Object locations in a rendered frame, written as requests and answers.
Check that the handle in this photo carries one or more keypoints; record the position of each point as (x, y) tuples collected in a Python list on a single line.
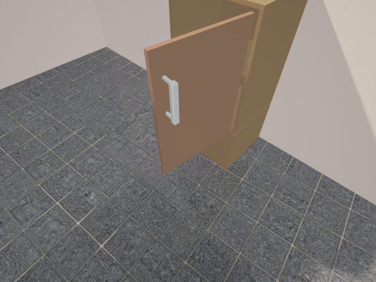
[(174, 100)]

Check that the cupboard door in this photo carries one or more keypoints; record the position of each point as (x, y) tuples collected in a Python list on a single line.
[(207, 64)]

